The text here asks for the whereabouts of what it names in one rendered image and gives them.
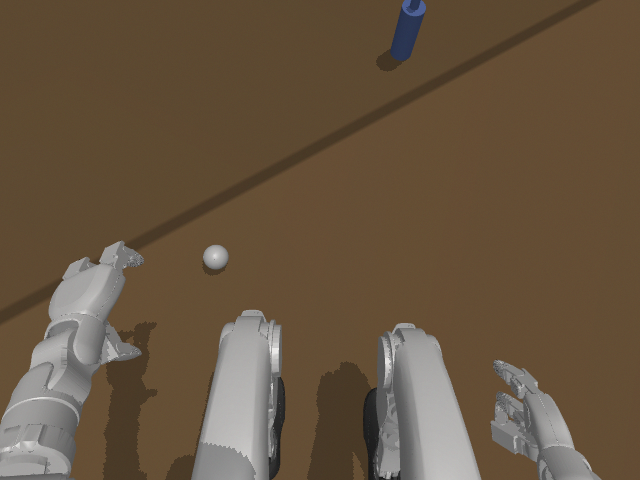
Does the right robot foot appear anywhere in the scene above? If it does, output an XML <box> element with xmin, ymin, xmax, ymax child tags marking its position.
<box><xmin>363</xmin><ymin>388</ymin><xmax>400</xmax><ymax>480</ymax></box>

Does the right robot arm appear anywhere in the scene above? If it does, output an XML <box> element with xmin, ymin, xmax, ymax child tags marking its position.
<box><xmin>537</xmin><ymin>446</ymin><xmax>601</xmax><ymax>480</ymax></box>

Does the left robot arm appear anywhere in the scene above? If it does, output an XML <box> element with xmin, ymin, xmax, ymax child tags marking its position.
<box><xmin>0</xmin><ymin>314</ymin><xmax>106</xmax><ymax>480</ymax></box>

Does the right robot hand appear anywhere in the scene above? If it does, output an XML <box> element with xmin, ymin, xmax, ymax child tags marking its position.
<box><xmin>490</xmin><ymin>360</ymin><xmax>575</xmax><ymax>464</ymax></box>

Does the left robot foot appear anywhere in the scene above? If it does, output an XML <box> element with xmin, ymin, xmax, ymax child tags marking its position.
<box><xmin>269</xmin><ymin>376</ymin><xmax>285</xmax><ymax>480</ymax></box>

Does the left robot hand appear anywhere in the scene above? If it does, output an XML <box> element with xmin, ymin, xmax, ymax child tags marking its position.
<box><xmin>48</xmin><ymin>240</ymin><xmax>144</xmax><ymax>365</ymax></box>

